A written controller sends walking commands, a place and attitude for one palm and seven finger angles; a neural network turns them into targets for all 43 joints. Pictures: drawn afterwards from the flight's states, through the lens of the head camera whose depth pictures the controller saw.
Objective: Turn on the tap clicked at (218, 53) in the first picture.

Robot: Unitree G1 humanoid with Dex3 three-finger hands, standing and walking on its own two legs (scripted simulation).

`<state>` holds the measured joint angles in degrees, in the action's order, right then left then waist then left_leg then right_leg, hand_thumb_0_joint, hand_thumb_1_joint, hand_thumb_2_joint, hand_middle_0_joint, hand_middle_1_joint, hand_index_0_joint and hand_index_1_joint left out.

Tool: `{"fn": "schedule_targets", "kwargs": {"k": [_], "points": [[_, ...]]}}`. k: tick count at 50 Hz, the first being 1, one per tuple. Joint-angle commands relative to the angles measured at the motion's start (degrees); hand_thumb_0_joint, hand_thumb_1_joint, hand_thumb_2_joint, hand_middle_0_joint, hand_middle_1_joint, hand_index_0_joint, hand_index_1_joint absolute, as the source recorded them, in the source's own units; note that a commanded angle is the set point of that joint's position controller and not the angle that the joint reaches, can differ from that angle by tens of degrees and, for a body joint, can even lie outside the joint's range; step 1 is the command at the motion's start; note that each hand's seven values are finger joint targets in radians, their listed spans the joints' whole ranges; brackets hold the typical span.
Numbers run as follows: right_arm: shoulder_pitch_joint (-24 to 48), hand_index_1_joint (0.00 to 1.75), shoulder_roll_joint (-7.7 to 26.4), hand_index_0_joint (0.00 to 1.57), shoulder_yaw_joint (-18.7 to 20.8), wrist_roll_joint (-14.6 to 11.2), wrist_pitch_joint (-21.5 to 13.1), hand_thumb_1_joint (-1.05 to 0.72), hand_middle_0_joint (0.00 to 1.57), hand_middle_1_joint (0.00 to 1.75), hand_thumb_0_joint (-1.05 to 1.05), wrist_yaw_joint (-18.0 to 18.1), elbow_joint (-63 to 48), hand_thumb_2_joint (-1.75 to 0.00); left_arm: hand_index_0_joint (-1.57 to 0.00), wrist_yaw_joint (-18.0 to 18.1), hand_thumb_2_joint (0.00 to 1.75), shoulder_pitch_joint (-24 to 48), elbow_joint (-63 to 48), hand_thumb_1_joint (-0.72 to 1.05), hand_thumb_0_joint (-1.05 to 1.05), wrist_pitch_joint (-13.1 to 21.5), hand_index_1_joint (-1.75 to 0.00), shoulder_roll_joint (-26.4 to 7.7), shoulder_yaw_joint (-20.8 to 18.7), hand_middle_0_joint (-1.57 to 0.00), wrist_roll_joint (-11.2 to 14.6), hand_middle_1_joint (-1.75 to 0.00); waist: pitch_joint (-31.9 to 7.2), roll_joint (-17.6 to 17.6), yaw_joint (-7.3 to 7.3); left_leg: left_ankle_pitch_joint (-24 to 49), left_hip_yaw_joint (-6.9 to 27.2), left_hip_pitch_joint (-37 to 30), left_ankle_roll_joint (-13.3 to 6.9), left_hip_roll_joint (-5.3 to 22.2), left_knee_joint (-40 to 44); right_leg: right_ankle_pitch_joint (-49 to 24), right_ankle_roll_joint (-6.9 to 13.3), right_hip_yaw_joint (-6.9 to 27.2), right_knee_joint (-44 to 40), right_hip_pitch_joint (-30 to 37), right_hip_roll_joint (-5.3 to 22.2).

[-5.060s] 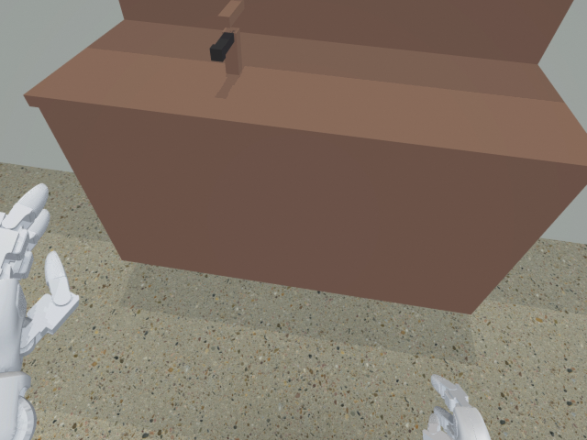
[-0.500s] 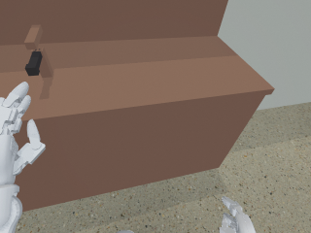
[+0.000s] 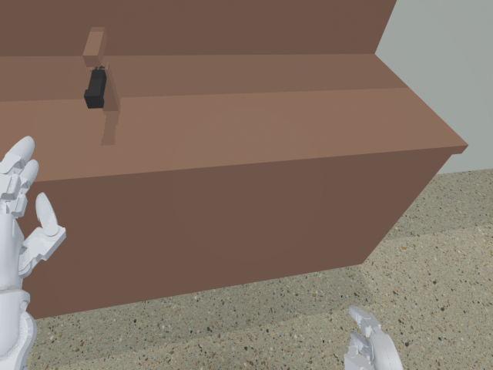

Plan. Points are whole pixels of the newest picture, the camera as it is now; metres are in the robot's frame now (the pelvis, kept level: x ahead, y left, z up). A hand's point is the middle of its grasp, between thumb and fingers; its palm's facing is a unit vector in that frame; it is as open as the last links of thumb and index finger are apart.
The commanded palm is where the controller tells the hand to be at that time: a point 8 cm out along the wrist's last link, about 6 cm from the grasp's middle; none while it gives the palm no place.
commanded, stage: come to a stop and stand still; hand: left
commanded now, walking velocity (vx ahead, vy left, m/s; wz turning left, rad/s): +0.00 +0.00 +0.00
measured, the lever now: (94, 98) +0.55 +0.37 +0.12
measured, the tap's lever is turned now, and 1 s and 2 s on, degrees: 0 0 0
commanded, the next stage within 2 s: look again from close up in 0.96 s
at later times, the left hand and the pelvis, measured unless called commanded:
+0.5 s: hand (90, 211) +0.25 +0.23 +0.16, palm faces +0.37 -0.86 -0.35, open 7.4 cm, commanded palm +0.19 +0.28 +0.18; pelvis +0.03 +0.00 +0.00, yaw -1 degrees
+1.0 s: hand (108, 203) +0.27 +0.22 +0.16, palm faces +0.38 -0.86 -0.35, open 7.4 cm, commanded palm +0.21 +0.25 +0.18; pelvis +0.05 -0.02 +0.00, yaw -2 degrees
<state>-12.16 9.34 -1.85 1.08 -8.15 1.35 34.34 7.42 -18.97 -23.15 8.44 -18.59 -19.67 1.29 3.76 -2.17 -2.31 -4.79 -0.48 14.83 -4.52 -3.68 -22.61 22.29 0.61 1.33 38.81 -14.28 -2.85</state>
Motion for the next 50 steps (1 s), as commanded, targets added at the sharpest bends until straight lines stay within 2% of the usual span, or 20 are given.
{"fn": "schedule_targets", "kwargs": {"k": [1, 3, 6, 7, 9, 10, 11, 13, 15, 17, 18, 21, 22, 25, 27, 33, 39, 42, 45, 50], "points": [[4.58, 0.3, 8.45, 0.2, 3.21, 0.26, -3.57, -0.9, 0.2, 0.3, 0.0, 0.0, -9.79, -0.9, -0.2, 0.9, 0.9, -0.01, -22.3, 0.9, 0.0, 6.6, -0.3, -9.84, -3.9, -0.2, -0.33, -0.3, -10.06, 13.92, 0.34, -23.11, 12.24, -2.42, 4.73, 11.82, 16.47, -0.46, 1.13, -4.08, -11.1, 6.79, -0.02], [4.13, 0.3, 8.07, 0.2, 3.01, 0.73, -2.28, -0.9, 0.2, 0.3, 0.0, 0.18, -10.1, -0.9, -0.2, 1.08, 0.9, -4.16, -19.45, 0.9, 0.0, 6.05, -0.3, -10.54, -5.56, -0.2, 0.14, -0.3, -10.0, 14.22, 0.59, -22.1, 10.3, 0.19, 7.9, 9.67, 14.83, -2.24, 1.88, -4.86, -18.27, 11.39, -0.06], [3.67, 0.3, 8.34, 0.2, 3.45, 1.16, 0.51, -0.9, 0.2, 0.3, 0.0, 0.29, -9.96, -0.9, -0.2, 0.98, 0.9, -5.17, -13.57, 0.9, 0.0, 4.68, -0.3, -11.36, -7.33, -0.2, 1.17, -0.3, -8.07, 7.99, 0.97, -19.5, 6.32, 3.67, 9.98, 6.89, 9.47, -1.54, 3.64, -1.37, -22.17, 11.51, 3.0], [4.02, 0.3, 8.34, 0.2, 3.47, 1.66, 0.96, -0.9, 0.2, 0.3, 0.0, 0.28, -9.97, -0.9, -0.2, 0.89, 0.9, -5.7, -11.77, 0.9, 0.0, 4.49, -0.3, -12.47, -9.15, -0.2, 1.32, -0.3, -7.6, 5.22, 1.04, -14.21, 4.32, 1.01, 9.92, 5.89, 5.4, -1.67, 4.57, 0.68, -24.52, 7.8, 5.49], [4.99, 0.3, 8.43, 0.2, 3.19, 0.17, 0.99, -0.9, 0.2, 0.3, 0.0, 0.77, -9.86, -0.9, -0.2, 0.47, 0.9, -4.0, -10.4, 0.9, 0.0, 4.22, -0.3, -10.86, -7.22, -0.2, 2.04, -0.3, -7.56, -3.37, 1.14, -8.49, 3.63, -5.86, 5.83, 5.17, -4.38, 0.12, 5.59, 5.44, -26.58, -2.27, 9.88], [5.3, 0.3, 8.44, 0.2, 3.14, -0.18, 1.12, -0.9, 0.2, 0.3, 0.0, 0.94, -9.74, -0.9, -0.2, 0.24, 0.9, -3.71, -10.36, 0.9, 0.0, 4.06, -0.3, -10.62, -7.09, -0.2, 2.36, -0.3, -7.7, -4.5, 1.18, -7.61, 3.47, -6.51, 5.11, 5.24, -6.34, -0.11, 5.61, 5.89, -26.5, -4.34, 10.93], [5.25, 0.3, 8.63, 0.2, 3.18, -0.64, 1.18, -0.9, 0.2, 0.3, 0.0, 1.03, -9.63, -0.9, -0.2, 0.03, 0.9, -3.27, -10.65, 0.9, 0.0, 3.95, -0.3, -10.33, -6.63, -0.2, 2.44, -0.3, -7.61, -4.23, 1.38, -6.74, 3.61, -7.01, 4.75, 5.47, -6.17, -0.8, 5.1, 5.12, -25.4, -5.14, 10.58], [5.67, 0.3, 9.05, 0.2, 3.17, -1.07, 0.85, -0.9, 0.2, 0.3, 0.0, 1.28, -9.39, -0.9, -0.2, -0.15, 0.9, -1.21, -12.86, 0.9, 0.0, 4.03, -0.3, -10.62, -5.86, -0.2, 2.31, -0.3, -9.11, 1.24, 1.55, -2.79, 4.51, -8.31, 4.35, 6.8, -1.52, -5.39, 2.75, 1.9, -20.89, -2.43, 7.27], [5.78, 0.3, 9.56, 0.2, 3.04, -1.18, 0.05, -0.9, 0.2, 0.3, 0.0, 1.55, -9.46, -0.9, -0.2, -0.08, 0.9, 0.85, -15.86, 0.9, 0.0, 4.67, -0.3, -10.53, -4.61, -0.2, 2.03, -0.3, -10.75, 6.59, 1.36, -6.33, 9.38, -8.96, 3.67, 9.35, 5.13, -5.33, 0.89, -0.32, -16.65, -0.47, 3.84], [6.76, 0.3, 9.44, 0.2, 2.51, -0.68, -0.95, -0.9, 0.2, 0.3, 0.0, 2.16, -9.41, -0.9, -0.2, 0.54, 0.9, 3.02, -19.43, 0.9, 0.0, 5.38, -0.3, -12.06, -4.79, -0.2, 1.54, -0.3, -10.11, 13.64, 0.85, -15.04, 16.65, -8.16, 4.82, 12.44, 13.59, -3.09, 0.66, -1.09, -11.38, -0.15, 1.83], [5.71, 0.3, 8.98, 0.2, 2.39, -0.29, -1.28, -0.9, 0.2, 0.3, 0.0, 2.4, -9.19, -0.9, -0.2, 0.93, 0.9, 2.72, -20.16, 0.9, 0.0, 5.64, -0.3, -11.79, -4.38, -0.2, 1.29, -0.3, -10.0, 13.91, 0.6, -17.11, 18.58, -7.32, 5.62, 13.34, 15.55, -2.22, 0.83, -1.14, -10.22, 0.7, 1.64], [4.72, 0.3, 8.68, 0.2, 2.56, 0.1, -1.63, -0.9, 0.2, 0.3, 0.0, 2.39, -9.21, -0.9, -0.2, 1.64, 0.9, 0.44, -20.04, 0.9, 0.0, 5.76, -0.3, -12.07, -5.08, -0.2, 0.7, -0.3, -9.6, 11.71, 0.29, -15.1, 13.73, -4.57, 6.12, 12.26, 13.79, -4.23, 1.48, -1.42, -15.34, 4.89, 2.72], [4.68, 0.3, 8.66, 0.2, 2.64, 0.34, -1.62, -0.9, 0.2, 0.3, 0.0, 2.38, -9.3, -0.9, -0.2, 1.83, 0.9, -1.32, -19.63, 0.9, 0.0, 5.74, -0.3, -14.27, -7.66, -0.2, 0.69, -0.3, -9.86, 10.36, 0.27, -12.2, 10.88, -3.87, 6.33, 10.95, 11.57, -6.27, 1.79, -1.35, -17.76, 6.5, 3.11], [4.34, 0.3, 8.68, 0.2, 3.09, 0.15, -0.36, -0.9, 0.2, 0.3, 0.0, 1.84, -9.36, -0.9, -0.2, 1.41, 0.9, -5.94, -13.9, 0.9, 0.0, 5.93, -0.3, -11.62, -7.46, -0.2, 1.61, -0.3, -9.75, 2.91, 0.79, -5.41, 6.65, -2.56, 5.97, 7.62, 2.86, -9.13, 3.28, 3.06, -22.58, 6.81, 6.92], [4.44, 0.3, 9.22, 0.2, 3.48, -0.14, 0.13, -0.9, 0.2, 0.3, 0.0, 1.51, -9.24, -0.9, -0.2, 1.01, 0.9, -7.99, -12.02, 0.9, 0.0, 5.91, -0.3, -11.4, -8.25, -0.2, 2.17, -0.3, -10.31, 1.26, 1.1, 1.45, 5.46, -4.53, 4.89, 7.19, -1.87, -15.26, 3.82, 5.19, -22.39, 4.54, 9.03], [4.52, 0.3, 9.47, 0.2, 2.85, -1.2, 0.74, -0.9, 0.2, 0.3, 0.0, 2.07, -8.94, -0.9, -0.2, 0.57, 0.9, -1.66, -13.44, 0.9, 0.0, 5.84, -0.3, -11.0, -5.2, -0.2, 2.21, -0.3, -14.22, 4.95, 1.26, 16.02, 6.01, -10.75, 3.13, 9.23, -2.31, -23.26, 0.55, 1.35, -17.07, 4.16, 6.22], [5.39, 0.3, 9.03, 0.2, 2.42, -1.21, 1.09, -0.9, 0.2, 0.3, 0.0, 2.31, -9.73, -0.9, -0.2, 0.94, 0.9, -0.09, -15.33, 0.9, 0.0, 5.68, -0.3, -11.58, -4.9, -0.2, 2.04, -0.3, -11.88, 4.5, 0.84, 11.52, 5.61, -8.01, 2.27, 8.5, -3.19, -22.95, 0.33, 3.38, -19.31, 4.62, 7.39], [5.91, 0.3, 9.18, 0.2, 2.71, -1.08, 1.43, -0.9, 0.2, 0.3, 0.0, 2.32, -9.96, -0.9, -0.2, 1.16, 0.9, -1.54, -14.67, 0.9, 0.0, 5.72, -0.3, -13.61, -7.84, -0.2, 2.32, -0.3, -11.36, 3.36, 0.65, 9.92, 4.38, -6.84, 2.5, 7.48, -4.49, -25.27, 0.2, 4.57, -20.42, 4.9, 8.21], [5.22, 0.3, 8.85, 0.2, 2.67, -1.36, 2.24, -0.9, 0.2, 0.3, 0.0, 2.12, -9.98, -0.9, -0.2, 0.92, 0.9, -3.32, -13.07, 0.9, 0.0, 5.55, -0.3, -11.84, -6.9, -0.2, 2.71, -0.3, -12.35, 2.98, 0.74, 12.34, 3.75, -6.49, 2.29, 7.35, -5.23, -29.6, -0.35, 3.67, -19.09, 6.52, 8.39], [5.14, 0.3, 9.02, 0.2, 2.72, -1.63, 2.59, -0.9, 0.2, 0.3, 0.0, 2.04, -10.12, -0.9, -0.2, 0.47, 0.9, -2.85, -13.31, 0.9, 0.0, 5.21, -0.3, -10.78, -5.29, -0.2, 2.82, -0.3, -12.26, 3.8, 0.93, 12.98, 3.82, -8.11, 1.93, 7.77, -4.5, -28.12, -1.49, 2.68, -18.88, 5.09, 7.35]]}}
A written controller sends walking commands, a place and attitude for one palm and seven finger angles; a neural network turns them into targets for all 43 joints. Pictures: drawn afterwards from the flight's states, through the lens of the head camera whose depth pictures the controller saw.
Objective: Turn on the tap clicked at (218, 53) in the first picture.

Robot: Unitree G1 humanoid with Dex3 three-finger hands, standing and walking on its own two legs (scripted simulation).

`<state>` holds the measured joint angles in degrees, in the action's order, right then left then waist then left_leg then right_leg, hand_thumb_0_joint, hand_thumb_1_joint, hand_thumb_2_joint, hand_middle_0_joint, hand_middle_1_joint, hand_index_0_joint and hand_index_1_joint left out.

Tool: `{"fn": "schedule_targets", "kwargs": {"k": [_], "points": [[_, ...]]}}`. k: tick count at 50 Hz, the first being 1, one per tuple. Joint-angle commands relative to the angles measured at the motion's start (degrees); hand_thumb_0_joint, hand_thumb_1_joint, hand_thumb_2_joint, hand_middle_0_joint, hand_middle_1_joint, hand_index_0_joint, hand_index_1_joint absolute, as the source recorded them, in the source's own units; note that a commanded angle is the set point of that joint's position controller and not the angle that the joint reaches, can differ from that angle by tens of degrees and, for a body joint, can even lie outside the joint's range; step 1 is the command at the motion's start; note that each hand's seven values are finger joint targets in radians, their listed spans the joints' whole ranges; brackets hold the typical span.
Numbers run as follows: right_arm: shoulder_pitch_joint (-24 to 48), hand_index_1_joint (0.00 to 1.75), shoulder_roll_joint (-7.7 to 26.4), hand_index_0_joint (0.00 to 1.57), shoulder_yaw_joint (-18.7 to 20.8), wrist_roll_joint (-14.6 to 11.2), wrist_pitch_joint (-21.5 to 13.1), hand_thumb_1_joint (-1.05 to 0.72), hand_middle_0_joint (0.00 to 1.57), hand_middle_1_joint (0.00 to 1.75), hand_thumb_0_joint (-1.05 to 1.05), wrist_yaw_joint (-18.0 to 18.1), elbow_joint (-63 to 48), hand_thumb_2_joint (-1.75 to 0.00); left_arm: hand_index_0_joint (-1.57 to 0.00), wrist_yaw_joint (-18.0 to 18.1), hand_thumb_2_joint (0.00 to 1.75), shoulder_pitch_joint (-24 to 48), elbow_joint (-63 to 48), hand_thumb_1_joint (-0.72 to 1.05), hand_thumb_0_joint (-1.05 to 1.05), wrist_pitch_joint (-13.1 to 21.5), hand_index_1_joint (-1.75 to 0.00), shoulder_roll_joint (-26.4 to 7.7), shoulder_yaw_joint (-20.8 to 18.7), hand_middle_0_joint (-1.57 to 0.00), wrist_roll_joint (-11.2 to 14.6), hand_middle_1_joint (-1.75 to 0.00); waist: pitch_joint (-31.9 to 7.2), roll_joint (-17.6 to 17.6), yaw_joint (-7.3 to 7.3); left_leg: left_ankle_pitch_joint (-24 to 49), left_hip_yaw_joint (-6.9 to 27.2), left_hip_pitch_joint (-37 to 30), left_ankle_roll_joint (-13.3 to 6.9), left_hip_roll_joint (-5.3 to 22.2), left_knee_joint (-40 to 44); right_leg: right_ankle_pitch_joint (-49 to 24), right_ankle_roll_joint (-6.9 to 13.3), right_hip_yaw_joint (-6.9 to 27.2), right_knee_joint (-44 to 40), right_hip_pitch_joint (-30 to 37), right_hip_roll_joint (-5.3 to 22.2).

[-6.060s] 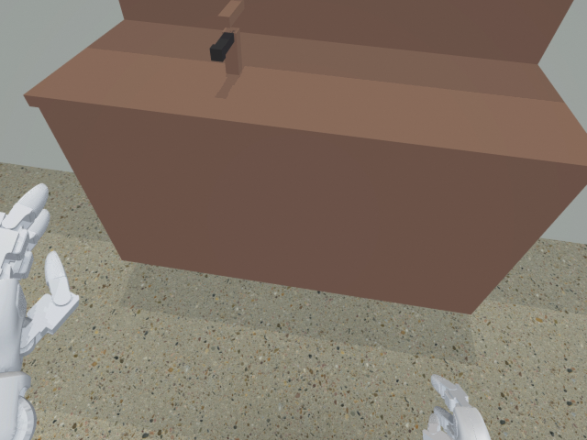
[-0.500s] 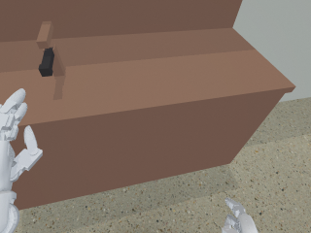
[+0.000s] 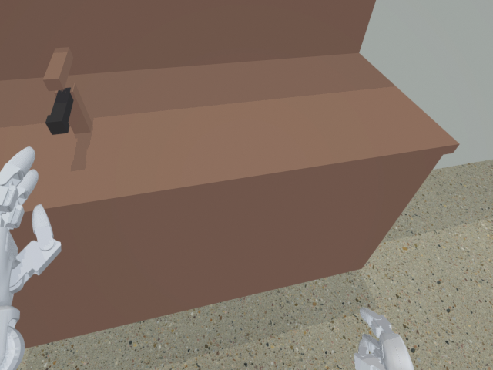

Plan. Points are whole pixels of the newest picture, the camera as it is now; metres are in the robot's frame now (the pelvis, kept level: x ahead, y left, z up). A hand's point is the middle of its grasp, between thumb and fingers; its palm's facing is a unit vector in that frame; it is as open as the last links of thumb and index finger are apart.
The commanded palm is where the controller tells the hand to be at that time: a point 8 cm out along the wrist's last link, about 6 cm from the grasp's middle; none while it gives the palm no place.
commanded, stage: look again from close up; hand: left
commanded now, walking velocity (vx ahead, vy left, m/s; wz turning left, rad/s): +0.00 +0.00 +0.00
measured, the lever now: (57, 124) +0.49 +0.41 +0.12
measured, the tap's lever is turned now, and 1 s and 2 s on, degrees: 0 0 0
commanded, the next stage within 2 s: shuffle to correct the standing spot in 0.34 s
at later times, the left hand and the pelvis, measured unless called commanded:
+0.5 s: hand (31, 261) +0.19 +0.27 +0.16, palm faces +0.40 -0.85 -0.34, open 7.4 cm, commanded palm +0.14 +0.30 +0.18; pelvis -0.02 +0.02 +0.00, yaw +0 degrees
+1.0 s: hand (52, 190) +0.28 +0.28 +0.18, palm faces +0.27 -0.88 -0.40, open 7.4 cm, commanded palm +0.23 +0.33 +0.18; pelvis +0.05 +0.06 +0.00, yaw -3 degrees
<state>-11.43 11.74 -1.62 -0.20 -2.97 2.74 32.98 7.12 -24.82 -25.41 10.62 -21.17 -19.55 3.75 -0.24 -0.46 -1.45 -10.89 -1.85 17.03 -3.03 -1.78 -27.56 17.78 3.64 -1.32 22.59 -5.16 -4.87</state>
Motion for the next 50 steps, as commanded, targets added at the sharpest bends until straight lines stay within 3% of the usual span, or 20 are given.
{"fn": "schedule_targets", "kwargs": {"k": [1, 12, 16, 22, 25, 29, 32, 34, 36, 37, 38, 39, 40, 41, 42, 43, 44, 46, 47, 50], "points": [[4.52, 0.3, 6.54, 0.2, 2.39, -0.34, -2.62, -0.9, 0.2, 0.3, 0.0, 0.73, -8.75, -0.9, -0.2, 0.83, 0.9, 3.03, -10.87, 0.9, 0.0, 2.97, -0.3, -8.47, -5.4, -0.2, 0.34, -0.3, -7.74, 2.16, 0.07, 17.84, 5.43, -10.26, 0.31, 5.93, 0.79, -22.09, -4.79, 5.52, -3.35, -4.83, 9.23], [4.95, 0.3, 6.88, 0.2, 2.41, 0.32, -3.9, -0.9, 0.2, 0.3, 0.0, 1.24, -8.75, -0.9, -0.2, 1.07, 0.9, 4.97, -12.63, 0.9, 0.0, 3.56, -0.3, -10.1, -6.56, -0.2, 0.2, -0.3, -3.99, 4.09, 0.29, 4.37, 7.94, -7.89, 1.1, 5.9, 5.37, -6.85, -2.66, 5.95, -6.87, -6.85, 8.4], [4.1, 0.3, 7.0, 0.2, 2.47, 0.28, -4.04, -0.9, 0.2, 0.3, 0.0, 1.16, -8.27, -0.9, -0.2, 0.9, 0.9, 4.03, -11.41, 0.9, 0.0, 3.55, -0.3, -8.2, -4.84, -0.2, 0.17, -0.3, -4.48, 3.5, 0.4, 3.44, 9.11, -7.66, 0.97, 6.54, 6.36, -6.41, -2.4, 5.51, -6.21, -6.09, 8.12], [4.44, 0.3, 7.07, 0.2, 2.4, 0.58, -5.07, -0.9, 0.2, 0.3, 0.0, 1.43, -8.31, -0.9, -0.2, 0.98, 0.9, 4.29, -13.08, 0.9, 0.0, 3.72, -0.3, -9.21, -5.64, -0.2, -0.15, -0.3, -5.26, 5.05, 0.33, -1.14, 10.95, -6.96, 1.43, 7.53, 10.8, -4.4, -2.37, 4.0, -4.79, -4.74, 6.46], [4.04, 0.3, 7.17, 0.2, 2.7, 1.04, -4.76, -0.9, 0.2, 0.3, 0.0, 1.23, -8.12, -0.9, -0.2, 1.01, 0.9, 3.17, -12.32, 0.9, 0.0, 3.74, -0.3, -8.6, -5.18, -0.2, -0.36, -0.3, -6.03, 4.2, 0.52, -10.0, 11.12, -5.11, 0.95, 8.13, 10.55, 0.22, -1.25, 4.3, -3.41, -3.91, 7.16], [4.26, 0.3, 7.22, 0.2, 3.19, 1.36, -4.07, -0.9, 0.2, 0.3, 0.0, 1.04, -8.9, -0.9, -0.2, 0.98, 0.9, 4.07, -13.81, 0.9, 0.0, 3.5, -0.3, -8.69, -5.52, -0.2, -0.62, -0.3, -3.65, 3.86, 1.07, -18.56, 10.29, -0.53, 0.82, 7.24, 6.36, 11.16, 1.81, 8.63, -3.19, -6.2, 9.12], [3.99, 0.3, 7.34, 0.2, 3.53, 1.16, -3.53, -0.9, 0.2, 0.3, 0.0, 0.77, -8.86, -0.9, -0.2, 1.22, 0.9, 5.89, -13.92, 0.9, 0.0, 3.68, -0.3, -9.94, -6.7, -0.2, -0.86, -0.3, -1.49, -0.58, 1.12, -13.55, 7.1, 4.22, 0.73, 5.93, -4.98, 14.44, 5.21, 17.77, -5.13, -6.59, 14.61], [3.47, 0.3, 7.12, 0.2, 3.3, 0.5, -3.4, -0.9, 0.2, 0.3, 0.0, 0.3, -8.32, -0.9, -0.2, 1.47, 0.9, 7.49, -13.28, 0.9, 0.0, 4.1, -0.3, -9.14, -5.45, -0.2, -0.79, -0.3, -0.27, -4.7, 0.81, -7.1, 3.15, 9.85, 1.18, 4.75, -12.94, 2.77, 7.87, 22.98, -3.97, -1.71, 19.51], [3.04, 0.3, 7.33, 0.2, 3.48, -0.07, -3.52, -0.9, 0.2, 0.3, 0.0, -0.31, -7.97, -0.9, -0.2, 1.74, 0.9, 9.56, -13.21, 0.9, 0.0, 4.74, -0.3, -9.48, -5.3, -0.2, -0.94, -0.3, -0.31, -5.06, 0.82, -5.23, 1.11, 9.56, 1.79, 4.73, -11.44, -12.53, 8.47, 20.43, 1.32, 0.66, 20.66], [3.31, 0.3, 7.56, 0.2, 3.59, -0.24, -3.53, -0.9, 0.2, 0.3, 0.0, -0.33, -7.77, -0.9, -0.2, 1.83, 0.9, 11.11, -13.47, 0.9, 0.0, 4.94, -0.3, -10.45, -6.03, -0.2, -0.96, -0.3, -0.41, -2.38, 1.38, -2.76, 0.54, 5.04, 1.44, 4.7, -8.13, -16.25, 6.83, 17.74, 5.1, -1.92, 19.37], [2.25, 0.3, 7.56, 0.2, 3.71, -0.32, -3.39, -0.9, 0.2, 0.3, 0.0, -0.38, -7.31, -0.9, -0.2, 1.61, 0.9, 10.94, -13.74, 0.9, 0.0, 5.02, -0.3, -9.97, -5.46, -0.2, -1.05, -0.3, -1.9, 1.61, 2.18, 3.05, 2.15, -3.7, 0.1, 4.66, -2.21, -19.47, 4.16, 11.83, 13.3, -6.82, 15.81], [1.14, 0.3, 8.17, 0.2, 3.85, -0.36, -3.33, -0.9, 0.2, 0.3, 0.0, -0.23, -7.18, -0.9, -0.2, 1.32, 0.9, 9.81, -13.79, 0.9, 0.0, 5.17, -0.3, -9.8, -5.72, -0.2, -0.81, -0.3, -4.85, 11.29, 3.36, 11.7, 11.12, -15.51, -3.04, 8.61, 2.52, -14.81, -0.45, 4.08, 26.2, -16.49, 7.86], [1.63, 0.3, 7.45, 0.2, 3.73, 0.11, -3.81, -0.9, 0.2, 0.3, 0.0, -0.44, -7.85, -0.9, -0.2, 1.34, 0.9, 10.94, -16.82, 0.9, 0.0, 5.92, -0.3, -10.38, -5.53, -0.2, -0.84, -0.3, -6.51, 19.92, 3.06, 23.53, 26.56, -26.03, -5.22, 17.7, 7.61, 11.07, -2.81, -0.01, 38.77, -29.26, 2.7], [2.4, 0.3, 6.4, 0.2, 3.07, 1.13, -4.83, -0.9, 0.2, 0.3, 0.0, -0.65, -8.02, -0.9, -0.2, 1.57, 0.9, 10.14, -17.16, 0.9, 0.0, 6.37, -0.3, -11.95, -6.31, -0.2, -1.45, -0.3, -6.18, 16.75, 2.64, 20.86, 31.86, -25.22, -2.65, 20.39, 10.78, 14.18, -1.7, 3.75, 47.99, -32.01, 2.64], [3.53, 0.3, 6.38, 0.2, 3.01, 1.43, -5.57, -0.9, 0.2, 0.3, 0.0, -1.07, -8.09, -0.9, -0.2, 1.27, 0.9, 9.82, -18.01, 0.9, 0.0, 6.77, -0.3, -12.43, -6.65, -0.2, -1.01, -0.3, -4.71, 10.78, 1.91, 20.38, 30.79, -22.26, 2.98, 20.15, 11.61, 11.6, -1.19, 5.15, 51.3, -32.29, 3.44], [3.12, 0.3, 7.24, 0.2, 3.88, 1.66, -5.18, -0.9, 0.2, 0.3, 0.0, -1.22, -7.48, -0.9, -0.2, 1.04, 0.9, 7.6, -18.66, 0.9, 0.0, 6.67, -0.3, -11.53, -6.27, -0.2, -1.12, -0.3, -3.46, 5.52, 1.4, 22.93, 24.0, -19.18, 3.81, 18.63, 10.61, 9.14, -1.27, 3.98, 50.33, -30.85, 4.8], [2.28, 0.3, 7.77, 0.2, 4.55, 1.54, -4.86, -0.9, 0.2, 0.3, 0.0, -1.31, -7.42, -0.9, -0.2, 1.01, 0.9, 3.84, -18.27, 0.9, 0.0, 6.45, -0.3, -11.0, -7.22, -0.2, -1.06, -0.3, -2.67, 3.72, 1.03, 25.8, 17.82, -16.53, 1.82, 16.92, 9.41, 7.62, -1.8, 1.95, 48.69, -30.37, 5.4], [2.03, 0.3, 7.44, 0.2, 4.77, 0.67, -4.44, -0.9, 0.2, 0.3, 0.0, -1.59, -7.3, -0.9, -0.2, 0.44, 0.9, -2.25, -18.19, 0.9, 0.0, 6.23, -0.3, -10.23, -8.03, -0.2, -1.09, -0.3, -2.13, 4.19, 0.75, 23.87, 10.52, -12.42, -0.12, 14.02, 8.92, 2.94, -2.84, -1.2, 46.23, -29.36, 5.97], [2.17, 0.3, 7.42, 0.2, 4.8, 0.46, -4.51, -0.9, 0.2, 0.3, 0.0, -1.6, -7.63, -0.9, -0.2, 0.36, 0.9, -4.42, -18.45, 0.9, 0.0, 6.45, -0.3, -11.23, -9.73, -0.2, -1.06, -0.3, -2.92, 5.82, 0.47, 25.01, 7.96, -12.61, 1.06, 12.63, 8.84, 1.15, -2.97, -2.66, 44.09, -28.79, 6.01], [1.35, 0.3, 6.81, 0.2, 5.04, 0.66, -4.32, -0.9, 0.2, 0.3, 0.0, -1.81, -7.7, -0.9, -0.2, -0.06, 0.9, -5.97, -18.76, 0.9, 0.0, 6.38, -0.3, -9.54, -9.26, -0.2, -0.76, -0.3, -3.4, 10.35, 0.91, 31.22, 4.18, -11.14, 5.75, 10.43, 10.46, -1.46, -3.63, -6.96, 36.51, -25.47, 5.19]]}}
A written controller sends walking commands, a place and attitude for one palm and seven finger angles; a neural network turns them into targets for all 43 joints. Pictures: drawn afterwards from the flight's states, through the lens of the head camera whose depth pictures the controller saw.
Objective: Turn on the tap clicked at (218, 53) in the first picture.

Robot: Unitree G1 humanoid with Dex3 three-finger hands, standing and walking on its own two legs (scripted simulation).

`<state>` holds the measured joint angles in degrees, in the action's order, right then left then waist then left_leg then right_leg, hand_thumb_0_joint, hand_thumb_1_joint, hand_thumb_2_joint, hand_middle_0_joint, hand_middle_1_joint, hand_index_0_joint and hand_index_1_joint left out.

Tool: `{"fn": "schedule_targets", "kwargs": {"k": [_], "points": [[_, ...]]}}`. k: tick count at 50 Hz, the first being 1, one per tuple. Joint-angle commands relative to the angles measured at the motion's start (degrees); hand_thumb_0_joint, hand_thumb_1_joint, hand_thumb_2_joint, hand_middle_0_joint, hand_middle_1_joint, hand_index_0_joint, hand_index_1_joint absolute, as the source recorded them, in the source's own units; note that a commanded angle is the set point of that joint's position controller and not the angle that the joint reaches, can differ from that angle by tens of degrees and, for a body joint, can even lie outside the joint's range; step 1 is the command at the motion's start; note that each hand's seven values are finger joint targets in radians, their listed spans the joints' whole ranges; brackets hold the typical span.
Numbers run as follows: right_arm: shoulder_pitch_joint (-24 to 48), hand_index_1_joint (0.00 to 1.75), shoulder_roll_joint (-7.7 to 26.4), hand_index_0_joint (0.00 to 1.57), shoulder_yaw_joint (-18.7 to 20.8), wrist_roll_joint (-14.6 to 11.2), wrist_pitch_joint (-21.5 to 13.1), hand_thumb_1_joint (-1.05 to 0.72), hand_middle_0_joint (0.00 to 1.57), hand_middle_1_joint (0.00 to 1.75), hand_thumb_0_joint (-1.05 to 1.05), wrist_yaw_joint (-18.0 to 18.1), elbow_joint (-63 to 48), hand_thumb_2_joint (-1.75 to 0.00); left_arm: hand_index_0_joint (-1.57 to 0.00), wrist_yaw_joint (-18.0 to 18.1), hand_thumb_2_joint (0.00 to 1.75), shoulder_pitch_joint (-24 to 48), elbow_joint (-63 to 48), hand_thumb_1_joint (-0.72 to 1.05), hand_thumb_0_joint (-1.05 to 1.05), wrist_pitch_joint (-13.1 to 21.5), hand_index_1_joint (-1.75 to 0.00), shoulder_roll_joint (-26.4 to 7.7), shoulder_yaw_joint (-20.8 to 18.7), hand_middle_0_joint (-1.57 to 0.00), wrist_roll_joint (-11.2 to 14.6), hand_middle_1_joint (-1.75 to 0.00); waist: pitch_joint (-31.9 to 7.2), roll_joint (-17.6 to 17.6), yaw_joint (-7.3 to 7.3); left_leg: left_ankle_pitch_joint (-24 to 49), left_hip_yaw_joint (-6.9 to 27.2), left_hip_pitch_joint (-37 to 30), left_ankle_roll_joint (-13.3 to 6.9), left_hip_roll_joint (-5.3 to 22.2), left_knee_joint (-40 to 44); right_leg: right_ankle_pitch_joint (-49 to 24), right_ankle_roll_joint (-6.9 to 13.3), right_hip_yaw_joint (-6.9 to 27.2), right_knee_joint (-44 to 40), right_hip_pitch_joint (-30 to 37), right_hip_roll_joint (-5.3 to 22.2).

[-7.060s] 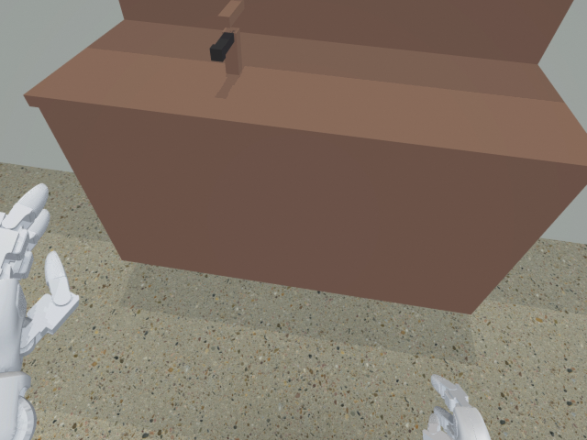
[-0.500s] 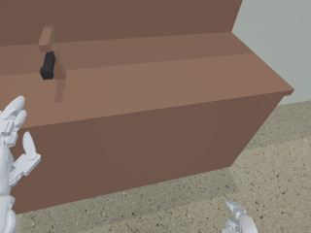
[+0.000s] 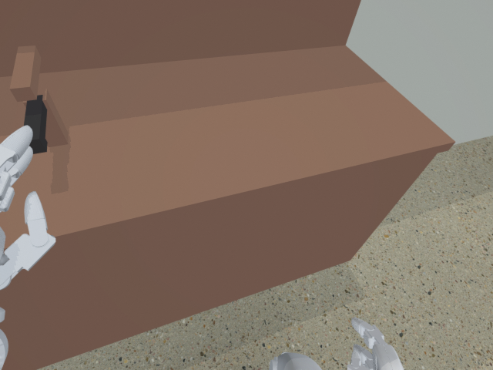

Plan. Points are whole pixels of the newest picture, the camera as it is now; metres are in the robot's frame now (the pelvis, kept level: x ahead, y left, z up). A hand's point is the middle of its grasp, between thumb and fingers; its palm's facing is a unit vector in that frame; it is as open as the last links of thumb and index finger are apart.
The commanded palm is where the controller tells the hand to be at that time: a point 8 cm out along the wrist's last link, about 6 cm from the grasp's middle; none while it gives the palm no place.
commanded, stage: shuffle to correct the standing spot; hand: left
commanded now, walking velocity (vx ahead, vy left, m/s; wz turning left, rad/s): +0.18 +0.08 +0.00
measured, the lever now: (33, 142) +0.42 +0.37 +0.12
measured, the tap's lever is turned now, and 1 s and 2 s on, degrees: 0 0 0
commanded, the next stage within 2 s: come to a stop and stand still in 0.50 s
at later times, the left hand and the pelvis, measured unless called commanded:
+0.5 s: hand (8, 191) +0.27 +0.30 +0.18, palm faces +0.44 -0.84 -0.32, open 7.4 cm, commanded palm +0.22 +0.35 +0.18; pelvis +0.07 +0.06 -0.02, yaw +1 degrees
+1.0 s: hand (11, 164) +0.33 +0.34 +0.16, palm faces +0.41 -0.82 -0.40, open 7.4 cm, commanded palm +0.28 +0.37 +0.18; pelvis +0.12 +0.09 -0.01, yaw +0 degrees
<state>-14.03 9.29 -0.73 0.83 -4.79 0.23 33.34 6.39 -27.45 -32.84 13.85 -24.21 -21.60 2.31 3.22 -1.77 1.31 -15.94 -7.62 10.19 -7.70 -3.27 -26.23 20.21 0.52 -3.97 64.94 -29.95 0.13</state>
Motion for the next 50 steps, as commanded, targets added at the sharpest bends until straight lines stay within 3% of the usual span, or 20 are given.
{"fn": "schedule_targets", "kwargs": {"k": [1, 4, 6, 7, 8, 9, 11, 12, 15, 20, 21, 24, 27, 33, 35, 37, 40, 43, 46, 50], "points": [[3.79, 0.3, 9.18, 0.2, 4.3, -0.16, -2.79, -0.9, 0.2, 0.3, 0.0, 0.77, -8.19, -0.9, -0.2, 0.71, 0.9, -2.78, -11.72, 0.9, 0.0, 3.12, -0.3, -6.75, -7.32, -0.2, 0.75, -0.3, -7.35, 13.65, -1.88, 39.85, 8.41, -4.53, 12.22, 10.95, 9.1, -3.77, -0.48, -6.05, -9.72, 1.4, -0.36], [3.66, 0.3, 9.12, 0.2, 4.72, 0.67, -4.05, -0.9, 0.2, 0.3, 0.0, 1.36, -8.62, -0.9, -0.2, 0.94, 0.9, -1.41, -11.03, 0.9, 0.0, 2.94, -0.3, -7.23, -7.09, -0.2, 1.33, -0.3, -9.76, 16.57, -2.45, 53.38, 3.25, -3.2, 17.83, 7.92, 5.61, -3.58, 0.67, -11.6, -24.54, 12.99, -2.7], [5.64, 0.3, 9.66, 0.2, 5.17, 0.37, -4.59, -0.9, 0.2, 0.3, 0.0, 1.3, -8.94, -0.9, -0.2, 1.5, 0.9, -1.69, -10.34, 0.9, 0.0, 2.96, -0.3, -7.84, -7.75, -0.2, 1.85, -0.3, -13.74, 12.52, -5.63, 57.93, 1.11, 7.48, 20.88, 6.27, -13.23, -8.04, 3.21, -13.83, -40.0, 32.67, -2.93], [6.1, 0.3, 9.43, 0.2, 4.69, -1.09, -3.98, -0.9, 0.2, 0.3, 0.0, 1.0, -7.9, -0.9, -0.2, 1.7, 0.9, 0.04, -10.09, 0.9, 0.0, 3.33, -0.3, -8.2, -7.29, -0.2, 1.04, -0.3, -16.7, -0.26, -6.69, 38.15, 0.96, 16.14, 16.8, 4.76, -37.49, -18.59, 8.07, -5.38, -43.58, 40.87, 6.98], [5.81, 0.3, 9.11, 0.2, 4.13, -1.53, -3.68, -0.9, 0.2, 0.3, 0.0, 1.15, -7.6, -0.9, -0.2, 1.44, 0.9, 0.85, -8.12, 0.9, 0.0, 3.4, -0.3, -8.08, -7.28, -0.2, 0.84, -0.3, -17.84, -13.99, -4.83, -12.01, 7.8, 27.59, 9.07, 2.52, -54.92, -25.12, 15.1, 19.04, -40.29, 40.82, 23.16], [5.55, 0.3, 9.66, 0.2, 3.84, -0.06, -2.68, -0.9, 0.2, 0.3, 0.0, 1.65, -8.73, -0.9, -0.2, 1.3, 0.9, 2.23, -8.03, 0.9, 0.0, 2.46, -0.3, -8.07, -8.56, -0.2, 0.91, -0.3, -13.54, -9.04, -3.06, -15.78, 14.79, 32.44, 7.3, 4.18, -56.46, -16.41, 15.09, 31.23, -43.64, 34.43, 29.58], [6.13, 0.3, 9.08, 0.2, 3.22, 1.13, -1.39, -0.9, 0.2, 0.3, 0.0, 0.67, -8.04, -0.9, -0.2, 1.34, 0.9, 3.79, -4.98, 0.9, 0.0, 2.28, -0.3, -13.2, -13.02, -0.2, -0.47, -0.3, -2.25, -4.4, -1.32, -17.26, 18.97, 28.6, 8.14, 11.9, -48.06, 5.19, 12.41, 29.37, -49.05, 9.4, 25.92], [4.25, 0.3, 9.49, 0.2, 4.34, -0.25, -0.18, -0.9, 0.2, 0.3, 0.0, 0.66, -6.84, -0.9, -0.2, 0.63, 0.9, 7.13, -10.56, 0.9, 0.0, 2.57, -0.3, -9.62, -9.45, -0.2, 0.0, -0.3, -5.44, -8.39, -1.37, -10.37, 11.39, 25.12, 8.24, 8.77, -45.14, 10.17, 11.76, 23.6, -50.33, 11.17, 21.23], [6.99, 0.3, 7.56, 0.2, 1.7, -0.12, -1.18, -0.9, 0.2, 0.3, 0.0, 1.83, -4.96, -0.9, -0.2, 1.21, 0.9, 11.37, -7.96, 0.9, 0.0, 2.51, -0.3, -6.93, -5.87, -0.2, -0.1, -0.3, -4.36, -5.29, -1.15, 1.58, 2.28, 12.34, 8.4, 8.4, -28.01, 6.3, 8.47, 7.95, -50.4, 2.96, 15.26], [7.03, 0.3, 6.87, 0.2, 2.09, -0.01, -3.81, -0.9, 0.2, 0.3, 0.0, 4.43, -6.02, -0.9, -0.2, 2.48, 0.9, 12.65, -10.55, 0.9, 0.0, 1.44, -0.3, -7.2, -4.27, -0.2, -0.68, -0.3, -4.58, -0.44, -2.51, -0.85, -3.36, -0.47, 8.14, 2.69, -7.03, 10.52, 5.14, 5.37, -42.1, 6.66, 11.73], [6.24, 0.3, 7.12, 0.2, 2.27, -0.33, -3.73, -0.9, 0.2, 0.3, 0.0, 4.47, -6.32, -0.9, -0.2, 2.51, 0.9, 12.86, -11.09, 0.9, 0.0, 1.56, -0.3, -7.11, -4.38, -0.2, -0.65, -0.3, -4.76, 0.91, -2.07, -2.38, -1.91, -0.87, 7.9, 3.36, -4.87, 11.09, 4.22, 4.69, -38.78, 7.73, 10.92], [5.75, 0.3, 8.83, 0.2, 3.2, -1.5, -3.78, -0.9, 0.2, 0.3, 0.0, 4.06, -8.41, -0.9, -0.2, 2.93, 0.9, 11.35, -12.39, 0.9, 0.0, 2.28, -0.3, -6.8, -6.1, -0.2, -0.36, -0.3, -6.24, 16.73, -1.39, 11.79, 24.67, -6.44, -0.85, 20.35, 7.72, 11.68, -1.0, -2.03, -9.59, -0.98, 0.09], [6.16, 0.3, 8.12, 0.2, 3.23, -0.99, -3.83, -0.9, 0.2, 0.3, 0.0, 3.39, -7.12, -0.9, -0.2, 2.49, 0.9, 7.97, -8.28, 0.9, 0.0, 1.78, -0.3, -8.16, -8.28, -0.2, -0.32, -0.3, -5.73, 17.1, -1.34, 9.29, 22.62, -0.4, -3.51, 20.87, 6.51, 10.71, -0.45, 1.26, -8.01, 0.64, 2.53], [5.8, 0.3, 8.24, 0.2, 1.53, -1.5, -4.75, -0.9, 0.2, 0.3, 0.0, 1.89, -7.66, -0.9, -0.2, 2.76, 0.9, 3.29, -10.7, 0.9, 0.0, 0.8, -0.3, -6.46, -6.17, -0.2, 0.32, -0.3, -9.24, 11.35, -1.46, 10.64, 9.32, 7.16, 3.39, 14.48, -3.08, -6.8, -0.22, -1.85, -38.96, 21.16, 0.48], [4.62, 0.3, 6.93, 0.2, 1.13, -1.13, -4.26, -0.9, 0.2, 0.3, 0.0, 1.76, -7.3, -0.9, -0.2, 3.28, 0.9, 4.97, -8.77, 0.9, 0.0, 0.1, -0.3, -8.45, -7.42, -0.2, -0.13, -0.3, -11.75, -1.82, -0.7, 4.24, 3.46, 13.38, 7.52, 7.95, -12.92, -22.43, 4.53, 13.38, -41.37, 27.28, 11.0], [6.2, 0.3, 7.18, 0.2, 1.81, -2.05, -4.16, -0.9, 0.2, 0.3, 0.0, 1.57, -6.94, -0.9, -0.2, 3.42, 0.9, 6.04, -8.01, 0.9, 0.0, -1.0, -0.3, -7.82, -6.44, -0.2, 1.32, -0.3, -9.47, -10.13, -1.19, -4.24, 4.73, 14.78, 9.51, 4.89, -19.42, -36.76, 9.21, 20.86, -42.84, 26.15, 17.8], [6.3, 0.3, 6.25, 0.2, 0.5, -1.42, -3.51, -0.9, 0.2, 0.3, 0.0, 2.32, -6.12, -0.9, -0.2, 3.56, 0.9, 2.32, -4.31, 0.9, 0.0, -0.19, -0.3, -7.82, -8.21, -0.2, 0.64, -0.3, -8.74, -6.11, -2.26, -5.08, 5.94, 13.13, 8.49, 6.13, -10.65, -43.91, 6.83, 10.96, -37.59, 27.53, 14.74], [7.11, 0.3, 6.94, 0.2, 1.07, -1.18, -3.08, -0.9, 0.2, 0.3, 0.0, 3.37, -6.56, -0.9, -0.2, 3.64, 0.9, 2.03, -7.23, 0.9, 0.0, -0.17, -0.3, -6.79, -7.02, -0.2, 1.16, -0.3, -12.94, -1.15, -1.85, 24.96, 7.15, -1.07, 7.46, 8.42, -0.3, -34.21, 1.04, 3.04, -31.74, 23.17, 8.11], [7.38, 0.3, 8.03, 0.2, 1.77, -0.97, -3.2, -0.9, 0.2, 0.3, 0.0, 3.7, -7.92, -0.9, -0.2, 3.06, 0.9, 2.94, -10.01, 0.9, 0.0, -0.2, -0.3, -6.67, -5.93, -0.2, 1.06, -0.3, -11.17, 9.29, -2.32, 34.47, 15.07, -1.56, 4.82, 15.3, 2.65, -13.92, -1.02, 2.23, -32.29, 18.57, 2.18], [7.2, 0.3, 8.28, 0.2, 1.8, -0.44, -4.44, -0.9, 0.2, 0.3, 0.0, 3.52, -7.53, -0.9, -0.2, 3.13, 0.9, 5.34, -12.95, 0.9, 0.0, -0.15, -0.3, -6.03, -4.32, -0.2, 0.4, -0.3, -9.92, 12.35, -2.15, 36.84, 13.2, -1.97, 5.77, 15.54, 2.33, -10.95, -0.31, 1.92, -35.94, 18.74, 1.77]]}}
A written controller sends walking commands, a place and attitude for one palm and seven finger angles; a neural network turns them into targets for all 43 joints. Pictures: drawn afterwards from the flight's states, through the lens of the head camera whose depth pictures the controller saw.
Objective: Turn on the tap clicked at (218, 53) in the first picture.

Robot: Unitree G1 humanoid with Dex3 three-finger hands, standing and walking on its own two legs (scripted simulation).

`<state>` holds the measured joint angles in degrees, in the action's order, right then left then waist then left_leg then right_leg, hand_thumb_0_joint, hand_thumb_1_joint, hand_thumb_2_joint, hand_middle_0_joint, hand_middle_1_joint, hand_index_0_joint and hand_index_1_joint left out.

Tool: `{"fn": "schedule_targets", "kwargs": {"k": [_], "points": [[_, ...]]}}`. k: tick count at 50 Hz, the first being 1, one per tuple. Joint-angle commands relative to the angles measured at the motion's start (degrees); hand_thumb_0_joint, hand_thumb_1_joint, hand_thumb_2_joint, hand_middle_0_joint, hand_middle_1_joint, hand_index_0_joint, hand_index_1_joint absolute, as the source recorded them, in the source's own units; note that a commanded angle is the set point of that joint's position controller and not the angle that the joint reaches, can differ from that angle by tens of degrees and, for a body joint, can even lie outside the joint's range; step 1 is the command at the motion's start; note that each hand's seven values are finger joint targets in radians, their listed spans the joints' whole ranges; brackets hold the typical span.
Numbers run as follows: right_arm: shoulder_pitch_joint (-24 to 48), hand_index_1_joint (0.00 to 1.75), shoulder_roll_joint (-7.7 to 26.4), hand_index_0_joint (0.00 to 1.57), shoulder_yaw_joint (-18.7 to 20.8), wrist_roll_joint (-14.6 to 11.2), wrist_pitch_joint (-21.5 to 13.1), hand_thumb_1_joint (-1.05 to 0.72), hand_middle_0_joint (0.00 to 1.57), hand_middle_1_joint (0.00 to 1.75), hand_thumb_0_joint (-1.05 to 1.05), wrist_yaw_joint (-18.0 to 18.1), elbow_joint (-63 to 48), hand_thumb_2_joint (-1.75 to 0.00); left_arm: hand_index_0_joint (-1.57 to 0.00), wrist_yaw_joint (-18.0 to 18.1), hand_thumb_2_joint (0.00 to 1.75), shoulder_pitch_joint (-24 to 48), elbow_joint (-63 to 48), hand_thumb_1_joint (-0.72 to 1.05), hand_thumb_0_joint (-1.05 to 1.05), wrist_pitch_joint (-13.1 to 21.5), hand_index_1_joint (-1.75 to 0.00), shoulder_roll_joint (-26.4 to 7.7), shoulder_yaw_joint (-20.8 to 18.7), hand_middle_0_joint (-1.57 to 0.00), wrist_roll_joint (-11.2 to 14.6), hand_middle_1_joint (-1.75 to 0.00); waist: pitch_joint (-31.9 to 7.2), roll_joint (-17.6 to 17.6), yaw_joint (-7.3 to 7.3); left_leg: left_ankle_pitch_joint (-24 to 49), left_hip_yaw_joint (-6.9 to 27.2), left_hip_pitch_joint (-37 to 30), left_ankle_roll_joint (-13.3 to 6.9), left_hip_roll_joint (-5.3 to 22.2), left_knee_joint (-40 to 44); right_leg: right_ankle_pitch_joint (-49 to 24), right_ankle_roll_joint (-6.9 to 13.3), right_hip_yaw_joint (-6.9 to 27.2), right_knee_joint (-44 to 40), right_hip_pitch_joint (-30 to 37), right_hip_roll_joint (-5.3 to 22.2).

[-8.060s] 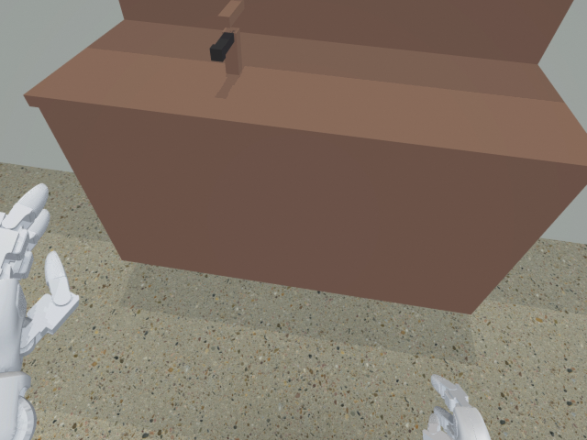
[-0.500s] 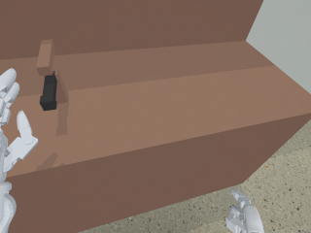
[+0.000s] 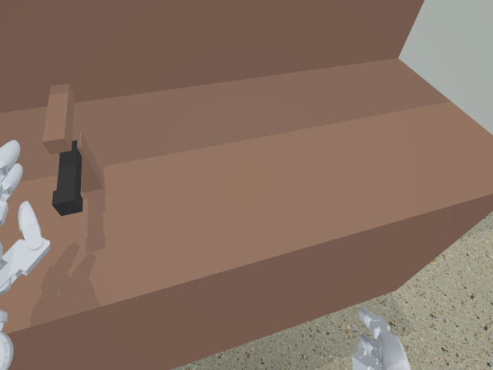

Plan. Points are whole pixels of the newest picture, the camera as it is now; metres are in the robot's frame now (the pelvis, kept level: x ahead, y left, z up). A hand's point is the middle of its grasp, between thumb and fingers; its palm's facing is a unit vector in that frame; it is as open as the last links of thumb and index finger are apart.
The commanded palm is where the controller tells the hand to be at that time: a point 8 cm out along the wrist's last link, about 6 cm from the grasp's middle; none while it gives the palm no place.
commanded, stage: come to a stop and stand still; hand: left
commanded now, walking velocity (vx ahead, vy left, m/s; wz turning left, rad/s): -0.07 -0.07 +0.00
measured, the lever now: (68, 201) +0.30 +0.28 +0.12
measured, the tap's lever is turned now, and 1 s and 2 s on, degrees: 0 0 0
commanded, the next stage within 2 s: none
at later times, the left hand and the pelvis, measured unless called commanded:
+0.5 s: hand (37, 307) +0.15 +0.24 +0.14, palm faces +0.29 -0.89 -0.35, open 7.4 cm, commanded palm +0.11 +0.29 +0.18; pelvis -0.05 +0.01 +0.00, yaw -1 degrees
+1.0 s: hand out of the picture +0.10 +0.33 +0.17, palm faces +0.50 -0.79 -0.35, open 7.4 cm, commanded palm +0.04 +0.35 +0.18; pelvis -0.09 +0.05 +0.00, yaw +5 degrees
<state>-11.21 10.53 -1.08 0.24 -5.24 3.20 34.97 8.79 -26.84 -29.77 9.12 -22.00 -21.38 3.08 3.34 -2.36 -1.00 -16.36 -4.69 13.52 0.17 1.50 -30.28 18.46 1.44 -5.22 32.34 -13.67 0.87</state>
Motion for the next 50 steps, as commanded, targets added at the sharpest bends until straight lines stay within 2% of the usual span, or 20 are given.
{"fn": "schedule_targets", "kwargs": {"k": [1, 7, 8, 9, 10, 11, 12, 14, 15, 17, 20, 22, 23, 26, 29, 32, 37, 41, 47, 50], "points": [[4.04, 0.3, 7.21, 0.2, 2.3, 0.02, -3.99, -0.9, 0.2, 0.3, 0.0, 0.48, -9.31, -0.9, -0.2, 0.77, 0.9, 4.07, -15.35, 0.9, 0.0, 4.35, -0.3, -8.23, -4.83, -0.2, -0.26, -0.3, -10.74, 12.38, 0.14, 34.61, 8.99, -4.27, -1.63, 10.01, 5.65, -12.83, -1.2, 3.43, -5.02, 4.43, 1.19], [4.24, 0.3, 7.1, 0.2, 2.57, -0.66, -2.54, -0.9, 0.2, 0.3, 0.0, 0.64, -9.59, -0.9, -0.2, 1.28, 0.9, -1.6, -12.32, 0.9, 0.0, 2.91, -0.3, -8.14, -6.35, -0.2, 1.16, -0.3, -14.73, 6.25, 0.91, 17.25, 4.5, -1.41, 0.2, 4.32, 1.73, -29.23, 1.29, 8.51, -8.42, 9.21, 6.5], [-4.17, 0.3, 8.91, 0.2, 5.4, 2.37, -6.34, -0.9, 0.2, 0.3, 0.0, 0.5, -7.91, -0.9, -0.2, -0.64, 0.9, 59.3, -21.36, 0.9, 0.0, 9.0, -0.3, -50.87, -36.71, -0.2, -7.93, -0.3, -2.45, -4.41, -2.01, 16.32, -1.17, 7.46, -0.03, 2.39, -2.86, -37.89, -3.34, 10.96, -15.26, 1.15, 5.64], [-0.03, 0.3, 4.07, 0.2, 4.1, 0.91, -6.09, -0.9, 0.2, 0.3, 0.0, 0.35, -5.58, -0.9, -0.2, -3.37, 0.9, 26.84, 13.78, 0.9, 0.0, 6.02, -0.3, -18.33, -16.61, -0.2, -2.64, -0.3, -13.62, -5.41, -1.28, 15.44, 0.97, 2.75, -0.56, -2.7, 0.8, -42.82, 3.08, 12.86, -8.8, 8.64, 8.4], [-0.22, 0.3, 6.95, 0.2, 4.95, -0.23, -5.74, -0.9, 0.2, 0.3, 0.0, -0.15, -10.43, -0.9, -0.2, -2.84, 0.9, 13.97, 6.19, 0.9, 0.0, 6.55, -0.3, -14.24, -12.62, -0.2, -0.92, -0.3, -10.05, -0.9, -2.07, 17.02, 1.0, 1.56, 0.08, 0.69, 0.93, -50.03, -1.07, 14.73, -9.58, 9.22, 8.43], [-0.27, 0.3, 8.01, 0.2, 4.8, -0.85, -5.76, -0.9, 0.2, 0.3, 0.0, -0.44, -9.73, -0.9, -0.2, -2.86, 0.9, 10.15, 8.07, 0.9, 0.0, 6.14, -0.3, -10.19, -9.1, -0.2, 0.04, -0.3, -13.91, 2.68, -1.38, 17.85, 1.5, -0.28, -0.7, 0.97, 3.91, -46.23, -1.28, 11.37, -6.54, 13.35, 8.11], [2.68, 0.3, 7.67, 0.2, 4.45, -1.79, -5.9, -0.9, 0.2, 0.3, 0.0, -1.38, -9.82, -0.9, -0.2, -3.68, 0.9, 7.5, 5.5, 0.9, 0.0, 6.39, -0.3, -3.39, -2.41, -0.2, 1.21, -0.3, -16.9, 10.25, -1.19, 25.24, 1.99, -6.94, -1.92, 2.55, 4.85, -39.0, -1.95, 8.29, -3.57, 10.38, 6.13], [2.84, 0.3, 8.85, 0.2, 4.71, -1.46, -5.57, -0.9, 0.2, 0.3, 0.0, -2.93, -11.49, -0.9, -0.2, -3.32, 0.9, 5.33, -3.71, 0.9, 0.0, 6.19, -0.3, -4.29, -0.88, -0.2, 0.71, -0.3, -16.92, 9.45, -1.61, 29.68, 3.83, -7.42, -2.89, 5.48, 2.51, -29.34, -3.55, 6.86, -4.48, 7.29, 4.52], [3.41, 0.3, 8.54, 0.2, 4.43, -1.58, -5.57, -0.9, 0.2, 0.3, 0.0, -3.36, -12.08, -0.9, -0.2, -3.23, 0.9, 4.02, -6.16, 0.9, 0.0, 5.92, -0.3, -3.99, 0.38, -0.2, 0.57, -0.3, -15.63, 5.49, -1.6, 27.29, 4.25, -5.09, -2.74, 5.46, 2.6, -27.72, -3.64, 6.61, -5.39, 8.02, 4.36], [5.74, 0.3, 7.72, 0.2, 3.63, -2.0, -5.48, -0.9, 0.2, 0.3, 0.0, -3.42, -11.97, -0.9, -0.2, -2.2, 0.9, -0.18, -7.04, 0.9, 0.0, 5.01, -0.3, -5.42, -1.32, -0.2, 0.64, -0.3, -13.91, 0.1, -1.64, 19.09, 3.68, -2.86, -2.2, 4.31, 3.12, -24.37, -3.16, 6.33, -7.49, 8.0, 3.88], [5.5, 0.3, 8.05, 0.2, 3.6, -1.21, -5.22, -0.9, 0.2, 0.3, 0.0, -1.56, -12.79, -0.9, -0.2, -1.39, 0.9, 4.14, -9.08, 0.9, 0.0, 4.94, -0.3, -10.69, -6.84, -0.2, 0.67, -0.3, -9.44, -6.95, -0.69, 3.53, 4.24, -0.31, -1.17, 0.74, 1.39, -6.89, -0.14, 10.59, -14.6, 1.14, 6.91], [6.63, 0.3, 7.78, 0.2, 3.05, -1.14, -4.64, -0.9, 0.2, 0.3, 0.0, -0.38, -12.13, -0.9, -0.2, -0.52, 0.9, 6.52, -11.14, 0.9, 0.0, 5.1, -0.3, -15.4, -11.26, -0.2, 0.71, -0.3, -5.51, -3.13, -0.42, -0.19, 4.45, -2.68, -1.24, 0.34, 1.64, 5.88, 1.01, 12.87, -18.24, -6.31, 7.21], [6.1, 0.3, 7.49, 0.2, 2.93, -0.89, -4.56, -0.9, 0.2, 0.3, 0.0, 0.11, -11.97, -0.9, -0.2, -0.56, 0.9, 8.13, -10.76, 0.9, 0.0, 5.24, -0.3, -12.29, -9.0, -0.2, 0.77, -0.3, -5.01, -0.16, 0.16, -2.4, 4.58, -2.5, -1.66, 0.66, 2.55, 9.93, 1.17, 12.62, -18.8, -6.74, 7.56], [4.92, 0.3, 7.72, 0.2, 2.66, -0.78, -5.18, -0.9, 0.2, 0.3, 0.0, 0.44, -11.49, -0.9, -0.2, -0.44, 0.9, 12.78, -10.14, 0.9, 0.0, 5.6, -0.3, -10.41, -6.54, -0.2, 0.08, -0.3, -2.91, 6.17, 0.1, -7.6, 5.51, -1.2, -1.9, 0.94, 5.24, 15.34, 0.92, 12.89, -18.84, -7.52, 5.39], [4.47, 0.3, 8.25, 0.2, 2.42, -0.83, -6.48, -0.9, 0.2, 0.3, 0.0, 0.26, -10.82, -0.9, -0.2, -0.8, 0.9, 17.05, -9.26, 0.9, 0.0, 6.05, -0.3, -8.12, -3.58, -0.2, -1.22, -0.3, -2.55, 10.96, -0.08, -16.2, 8.85, 6.1, -3.01, 3.56, 12.61, 10.81, -0.48, 8.31, -12.48, 0.43, 1.12], [4.67, 0.3, 8.15, 0.2, 2.55, -1.63, -7.78, -0.9, 0.2, 0.3, 0.0, -0.91, -10.5, -0.9, -0.2, -1.64, 0.9, 14.59, -7.14, 0.9, 0.0, 5.82, -0.3, -4.92, -0.76, -0.2, -1.78, -0.3, -5.42, 13.27, -0.39, -16.02, 10.05, 7.38, -3.39, 5.2, 15.87, 0.76, -1.11, 4.84, -4.8, 6.78, -1.36], [3.83, 0.3, 8.22, 0.2, 3.08, -1.49, -7.09, -0.9, 0.2, 0.3, 0.0, -2.14, -10.75, -0.9, -0.2, -2.18, 0.9, 5.01, -4.43, 0.9, 0.0, 5.72, -0.3, -7.17, -4.44, -0.2, -2.41, -0.3, -5.15, 8.91, -1.17, -23.25, 11.85, 13.57, -3.42, 6.17, 18.48, 1.34, -1.44, 4.03, -3.68, 10.41, -2.73], [3.57, 0.3, 7.85, 0.2, 3.46, -1.12, -6.18, -0.9, 0.2, 0.3, 0.0, -2.06, -11.27, -0.9, -0.2, -2.39, 0.9, 9.77, -6.14, 0.9, 0.0, 6.04, -0.3, -8.25, -5.73, -0.2, -2.79, -0.3, -1.52, 7.2, -0.69, -28.56, 12.1, 21.19, -3.4, 6.53, 19.84, 3.08, -1.12, 3.24, -1.84, 13.01, -3.19], [4.26, 0.3, 7.12, 0.2, 3.29, -0.68, -7.35, -0.9, 0.2, 0.3, 0.0, -2.08, -10.08, -0.9, -0.2, -2.6, 0.9, 14.81, -11.22, 0.9, 0.0, 6.7, -0.3, -8.72, -5.38, -0.2, -2.53, -0.3, -5.21, 6.91, -0.42, -20.3, 6.53, 6.28, -1.77, 2.72, 12.12, 4.06, 0.07, 6.43, -9.71, 4.37, -1.9], [3.4, 0.3, 7.34, 0.2, 3.35, -0.38, -7.95, -0.9, 0.2, 0.3, 0.0, -2.08, -9.35, -0.9, -0.2, -2.49, 0.9, 14.71, -11.13, 0.9, 0.0, 6.57, -0.3, -6.87, -3.48, -0.2, -2.74, -0.3, -5.27, 6.5, -0.05, -19.02, 7.69, 3.25, -1.95, 2.79, 11.0, 4.97, 0.45, 8.95, -11.08, 1.43, -1.17]]}}
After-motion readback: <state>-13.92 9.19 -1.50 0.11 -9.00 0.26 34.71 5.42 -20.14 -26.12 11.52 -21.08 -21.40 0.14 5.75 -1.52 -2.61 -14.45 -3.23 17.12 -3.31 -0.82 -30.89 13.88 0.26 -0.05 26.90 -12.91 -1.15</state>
